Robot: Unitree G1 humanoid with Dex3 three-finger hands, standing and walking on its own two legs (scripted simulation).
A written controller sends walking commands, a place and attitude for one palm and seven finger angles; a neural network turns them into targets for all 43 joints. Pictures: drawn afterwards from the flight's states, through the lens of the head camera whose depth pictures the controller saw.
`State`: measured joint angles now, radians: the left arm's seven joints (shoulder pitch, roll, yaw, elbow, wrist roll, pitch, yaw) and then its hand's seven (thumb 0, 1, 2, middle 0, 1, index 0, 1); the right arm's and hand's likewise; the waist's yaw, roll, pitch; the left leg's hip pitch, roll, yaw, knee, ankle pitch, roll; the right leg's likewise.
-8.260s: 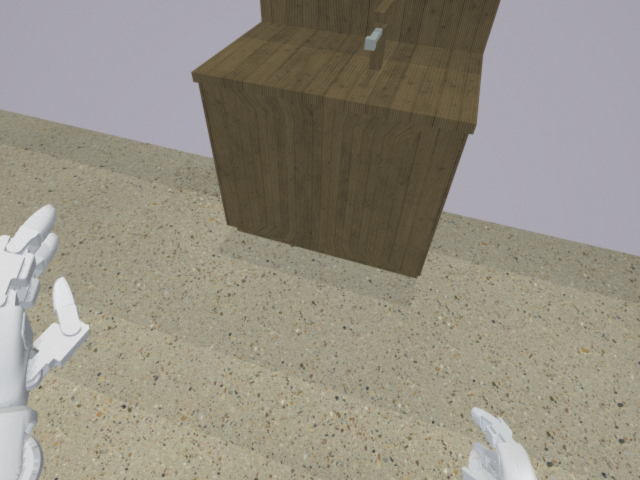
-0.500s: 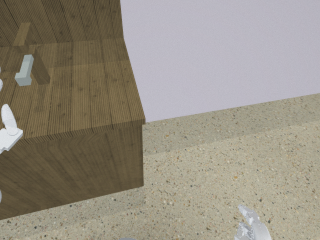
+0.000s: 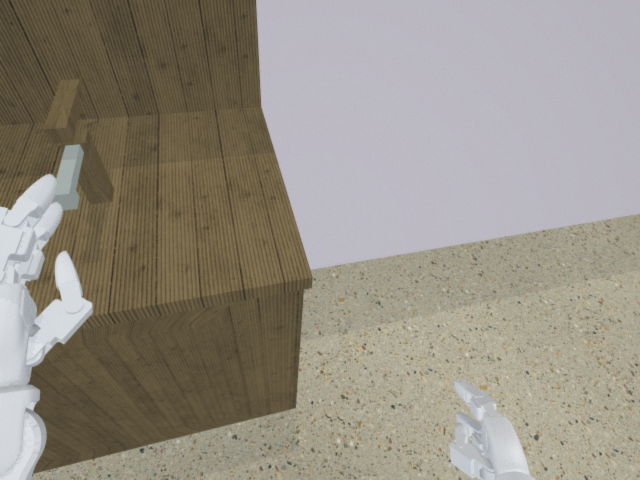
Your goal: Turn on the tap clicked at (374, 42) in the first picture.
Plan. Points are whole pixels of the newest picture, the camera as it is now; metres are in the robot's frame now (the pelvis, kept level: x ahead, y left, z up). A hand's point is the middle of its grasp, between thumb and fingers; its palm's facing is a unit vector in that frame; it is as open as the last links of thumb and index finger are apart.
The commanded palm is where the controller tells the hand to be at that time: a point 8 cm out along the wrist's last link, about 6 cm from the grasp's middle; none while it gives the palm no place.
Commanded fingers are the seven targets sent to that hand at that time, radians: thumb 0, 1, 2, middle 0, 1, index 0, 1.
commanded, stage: shuffle to correct the standing spot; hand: left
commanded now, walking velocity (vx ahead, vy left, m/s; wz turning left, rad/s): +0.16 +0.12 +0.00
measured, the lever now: (63, 196) +0.42 +0.40 +0.09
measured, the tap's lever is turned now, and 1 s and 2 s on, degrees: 0 0 0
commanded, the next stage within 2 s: come to a stop and stand still in 1.10 s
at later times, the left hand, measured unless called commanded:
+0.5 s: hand (88, 284) +0.24 +0.25 +0.16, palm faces +0.38 -0.83 -0.41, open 7.4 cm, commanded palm +0.18 +0.29 +0.18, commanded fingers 0.00 0.90 0.90 -0.20 -0.30 -0.20 -0.30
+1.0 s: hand (62, 264) +0.26 +0.28 +0.17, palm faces +0.41 -0.81 -0.41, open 7.4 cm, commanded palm +0.19 +0.31 +0.18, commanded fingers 0.00 0.90 0.90 -0.20 -0.30 -0.20 -0.30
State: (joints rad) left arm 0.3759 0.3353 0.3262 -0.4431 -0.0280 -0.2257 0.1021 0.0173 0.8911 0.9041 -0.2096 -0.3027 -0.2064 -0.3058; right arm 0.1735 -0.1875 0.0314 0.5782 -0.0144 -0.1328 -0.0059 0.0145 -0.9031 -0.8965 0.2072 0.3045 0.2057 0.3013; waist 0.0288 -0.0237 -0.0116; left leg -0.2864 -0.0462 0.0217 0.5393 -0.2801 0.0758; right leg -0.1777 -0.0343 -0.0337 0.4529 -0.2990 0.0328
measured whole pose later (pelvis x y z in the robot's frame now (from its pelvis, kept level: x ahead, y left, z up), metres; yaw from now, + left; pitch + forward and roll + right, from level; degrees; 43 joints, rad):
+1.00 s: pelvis +0.03 +0.03 -0.02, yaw +0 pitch -2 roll +1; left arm 0.37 0.40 0.41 -0.49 -0.04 -0.22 0.12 0.02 0.89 0.90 -0.21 -0.30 -0.21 -0.31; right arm 0.19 -0.17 -0.02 0.58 0.01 -0.09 -0.02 0.01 -0.91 -0.90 0.20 0.30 0.20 0.30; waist 0.00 -0.03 0.08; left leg -0.36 0.00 0.04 0.69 -0.30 0.03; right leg -0.38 -0.03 -0.03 0.97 -0.53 0.00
